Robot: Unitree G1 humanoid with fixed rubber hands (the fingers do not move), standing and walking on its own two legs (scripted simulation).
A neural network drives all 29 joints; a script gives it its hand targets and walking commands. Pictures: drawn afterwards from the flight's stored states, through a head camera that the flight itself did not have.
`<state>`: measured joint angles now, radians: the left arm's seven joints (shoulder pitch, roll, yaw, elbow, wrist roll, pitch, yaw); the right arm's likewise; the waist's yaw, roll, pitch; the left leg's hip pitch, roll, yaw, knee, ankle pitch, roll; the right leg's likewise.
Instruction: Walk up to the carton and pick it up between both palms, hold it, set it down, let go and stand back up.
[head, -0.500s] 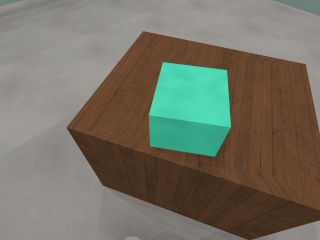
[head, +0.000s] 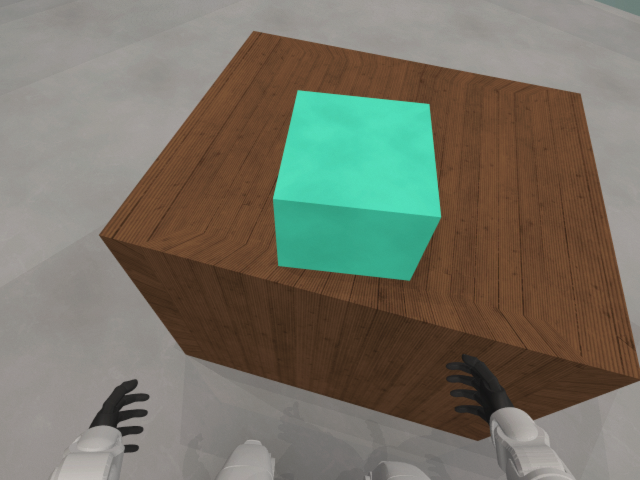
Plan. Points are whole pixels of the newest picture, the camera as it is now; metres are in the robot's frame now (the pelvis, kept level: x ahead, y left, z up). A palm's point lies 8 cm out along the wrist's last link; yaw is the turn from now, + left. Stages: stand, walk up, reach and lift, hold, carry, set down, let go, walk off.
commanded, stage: reach and lift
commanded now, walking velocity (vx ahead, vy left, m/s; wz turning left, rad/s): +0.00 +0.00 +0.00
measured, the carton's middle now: (353, 185) +0.55 -0.04 -0.02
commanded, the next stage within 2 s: none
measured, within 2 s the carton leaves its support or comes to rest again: neither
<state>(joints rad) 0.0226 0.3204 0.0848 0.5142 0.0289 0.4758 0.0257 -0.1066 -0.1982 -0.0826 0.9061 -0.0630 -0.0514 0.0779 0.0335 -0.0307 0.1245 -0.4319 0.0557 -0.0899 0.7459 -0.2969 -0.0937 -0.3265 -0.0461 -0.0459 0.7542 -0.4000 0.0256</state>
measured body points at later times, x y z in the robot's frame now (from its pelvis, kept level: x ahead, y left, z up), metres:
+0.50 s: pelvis +0.03 +0.00 +0.03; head +0.08 +0.02 +0.48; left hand +0.22 +0.26 -0.08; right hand +0.22 -0.22 -0.07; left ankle +0.06 +0.16 -0.71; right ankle -0.01 -0.14 -0.71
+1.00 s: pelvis +0.05 +0.00 +0.04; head +0.06 +0.01 +0.48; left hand +0.23 +0.22 -0.04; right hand +0.22 -0.25 -0.03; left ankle +0.06 +0.16 -0.71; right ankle -0.01 -0.13 -0.71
